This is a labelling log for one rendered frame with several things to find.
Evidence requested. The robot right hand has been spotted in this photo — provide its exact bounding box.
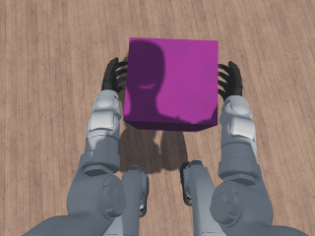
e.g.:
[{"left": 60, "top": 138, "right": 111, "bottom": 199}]
[{"left": 218, "top": 61, "right": 243, "bottom": 102}]

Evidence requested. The robot right foot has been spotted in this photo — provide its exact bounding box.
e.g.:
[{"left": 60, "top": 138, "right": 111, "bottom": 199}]
[{"left": 180, "top": 162, "right": 192, "bottom": 207}]

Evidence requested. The carton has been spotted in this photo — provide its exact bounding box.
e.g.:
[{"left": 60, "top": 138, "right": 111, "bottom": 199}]
[{"left": 123, "top": 37, "right": 219, "bottom": 133}]

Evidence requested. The robot left upper arm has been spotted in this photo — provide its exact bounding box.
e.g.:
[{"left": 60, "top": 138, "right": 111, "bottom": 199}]
[{"left": 22, "top": 173, "right": 127, "bottom": 236}]

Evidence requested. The right robot forearm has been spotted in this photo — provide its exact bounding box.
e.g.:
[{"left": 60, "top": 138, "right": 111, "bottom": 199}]
[{"left": 218, "top": 95, "right": 270, "bottom": 199}]

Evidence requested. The left robot forearm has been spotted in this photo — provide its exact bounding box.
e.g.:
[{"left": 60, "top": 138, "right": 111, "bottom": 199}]
[{"left": 66, "top": 89, "right": 122, "bottom": 210}]

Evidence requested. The robot left hand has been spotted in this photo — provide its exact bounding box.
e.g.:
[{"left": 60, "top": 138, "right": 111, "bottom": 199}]
[{"left": 101, "top": 57, "right": 128, "bottom": 94}]

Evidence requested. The right robot thigh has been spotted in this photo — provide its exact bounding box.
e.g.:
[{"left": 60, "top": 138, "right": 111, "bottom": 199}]
[{"left": 183, "top": 164, "right": 226, "bottom": 236}]

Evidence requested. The robot right upper arm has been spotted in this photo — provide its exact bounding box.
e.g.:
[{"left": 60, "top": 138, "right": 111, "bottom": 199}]
[{"left": 210, "top": 181, "right": 309, "bottom": 236}]

